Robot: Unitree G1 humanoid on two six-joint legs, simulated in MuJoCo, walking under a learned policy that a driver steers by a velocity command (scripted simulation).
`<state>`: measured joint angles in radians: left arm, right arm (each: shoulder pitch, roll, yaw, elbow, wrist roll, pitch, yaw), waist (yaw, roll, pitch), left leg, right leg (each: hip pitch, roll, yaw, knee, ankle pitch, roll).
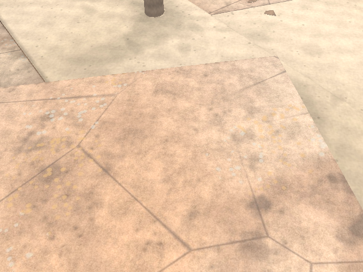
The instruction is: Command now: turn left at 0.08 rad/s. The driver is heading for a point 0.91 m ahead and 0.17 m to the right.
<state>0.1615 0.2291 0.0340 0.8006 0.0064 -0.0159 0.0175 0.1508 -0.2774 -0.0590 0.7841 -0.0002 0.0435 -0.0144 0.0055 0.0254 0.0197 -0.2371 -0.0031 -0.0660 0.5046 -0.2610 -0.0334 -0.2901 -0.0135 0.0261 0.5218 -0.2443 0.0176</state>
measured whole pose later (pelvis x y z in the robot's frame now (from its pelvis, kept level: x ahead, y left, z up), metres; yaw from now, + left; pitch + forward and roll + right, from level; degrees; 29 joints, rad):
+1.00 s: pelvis +0.01 +0.02 +0.00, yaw +0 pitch -2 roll +0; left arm 0.23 0.22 0.03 1.10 0.00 0.00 0.05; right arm 0.23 -0.22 -0.01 1.07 0.00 0.00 -0.03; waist 0.01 0.00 0.04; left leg -0.17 -0.02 -0.05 0.49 -0.29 0.00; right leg -0.21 -0.04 0.04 0.48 -0.25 0.05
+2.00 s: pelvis +0.38 +0.03 +0.01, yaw -3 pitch +0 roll +2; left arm 0.22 0.26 0.06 0.93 -0.03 -0.08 0.02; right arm 0.26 -0.24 -0.05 1.01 -0.01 -0.11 0.03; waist -0.03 -0.05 0.02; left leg -0.16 -0.07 0.10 0.31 -0.15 0.08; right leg -0.60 -0.12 0.06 1.14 -0.25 -0.05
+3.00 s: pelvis +0.70 -0.01 +0.01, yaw -36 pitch +3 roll -1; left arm 0.23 0.33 0.10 0.64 -0.01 0.01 0.01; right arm 0.29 -0.26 -0.07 0.79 -0.01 -0.05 -0.04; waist -0.04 -0.04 -0.04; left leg -0.19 0.03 0.03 0.38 -0.24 0.00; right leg -0.65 0.02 0.07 1.11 -0.25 0.03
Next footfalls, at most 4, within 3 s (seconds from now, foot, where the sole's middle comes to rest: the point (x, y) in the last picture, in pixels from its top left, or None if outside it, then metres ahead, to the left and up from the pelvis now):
1.78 left None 0.44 0.11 -0.77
2.28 right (227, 217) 0.71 -0.13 -0.77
2.80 left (175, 201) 0.78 0.08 -0.77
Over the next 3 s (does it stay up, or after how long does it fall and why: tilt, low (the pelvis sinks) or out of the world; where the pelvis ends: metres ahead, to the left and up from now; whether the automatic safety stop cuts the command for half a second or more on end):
stays up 0.70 -0.01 0.01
